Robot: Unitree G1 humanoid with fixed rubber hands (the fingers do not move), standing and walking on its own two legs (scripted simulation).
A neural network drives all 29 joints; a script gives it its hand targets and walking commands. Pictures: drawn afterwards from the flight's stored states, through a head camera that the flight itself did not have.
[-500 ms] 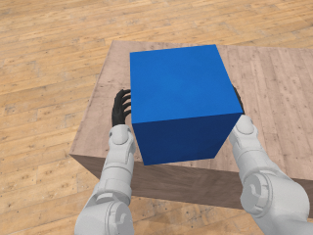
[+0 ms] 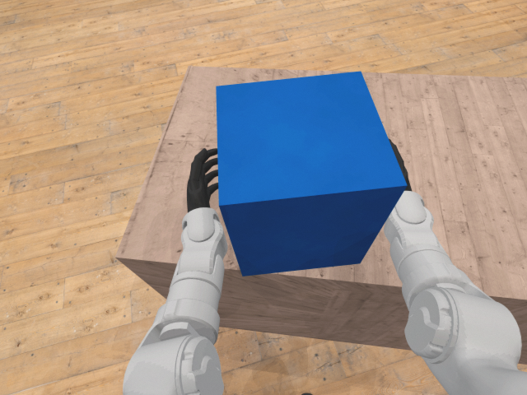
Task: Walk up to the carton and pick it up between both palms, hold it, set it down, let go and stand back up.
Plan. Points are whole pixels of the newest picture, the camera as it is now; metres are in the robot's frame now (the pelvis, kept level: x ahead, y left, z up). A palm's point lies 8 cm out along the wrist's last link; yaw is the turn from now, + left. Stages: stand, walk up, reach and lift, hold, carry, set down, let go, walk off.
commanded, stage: reach and lift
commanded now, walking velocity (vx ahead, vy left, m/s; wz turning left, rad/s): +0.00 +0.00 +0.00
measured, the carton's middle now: (295, 184) +0.44 +0.03 +0.03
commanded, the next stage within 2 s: none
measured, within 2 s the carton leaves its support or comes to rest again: leaves its support in 1.38 s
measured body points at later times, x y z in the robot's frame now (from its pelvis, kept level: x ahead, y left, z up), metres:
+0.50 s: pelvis -0.01 +0.00 +0.00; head +0.11 -0.01 +0.44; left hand +0.40 +0.18 +0.03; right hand +0.47 -0.12 +0.03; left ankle -0.02 +0.16 -0.74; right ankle +0.02 -0.07 -0.74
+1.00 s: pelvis -0.01 +0.00 -0.01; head +0.10 -0.01 +0.43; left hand +0.39 +0.18 +0.03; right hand +0.47 -0.12 +0.03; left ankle -0.02 +0.16 -0.74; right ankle +0.02 -0.07 -0.74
